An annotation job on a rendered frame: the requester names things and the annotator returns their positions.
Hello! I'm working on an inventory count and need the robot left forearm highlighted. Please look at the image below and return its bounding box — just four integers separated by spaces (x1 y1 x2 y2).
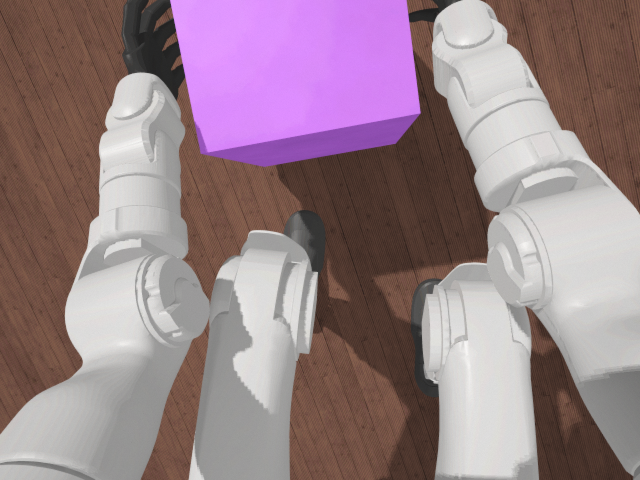
65 73 189 344

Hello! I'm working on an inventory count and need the right robot shin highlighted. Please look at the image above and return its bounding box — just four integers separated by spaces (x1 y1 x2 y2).
423 263 532 384

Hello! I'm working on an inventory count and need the robot right forearm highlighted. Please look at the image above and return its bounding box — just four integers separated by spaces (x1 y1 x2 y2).
432 0 640 219

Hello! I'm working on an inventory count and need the carton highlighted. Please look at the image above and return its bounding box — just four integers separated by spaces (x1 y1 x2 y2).
170 0 421 167

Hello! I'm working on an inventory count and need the right robot upper arm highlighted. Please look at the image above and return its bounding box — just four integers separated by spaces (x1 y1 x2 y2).
487 185 640 480

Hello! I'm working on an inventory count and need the left robot foot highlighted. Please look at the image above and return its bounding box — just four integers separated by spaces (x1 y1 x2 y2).
283 210 326 278

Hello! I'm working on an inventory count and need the robot left hand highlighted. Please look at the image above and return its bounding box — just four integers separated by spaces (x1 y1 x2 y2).
121 0 185 101

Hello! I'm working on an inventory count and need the robot right hand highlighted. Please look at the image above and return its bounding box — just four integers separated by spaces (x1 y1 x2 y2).
408 0 461 22

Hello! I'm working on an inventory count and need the left robot upper arm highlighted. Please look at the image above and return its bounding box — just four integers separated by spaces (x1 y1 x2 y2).
0 253 210 480

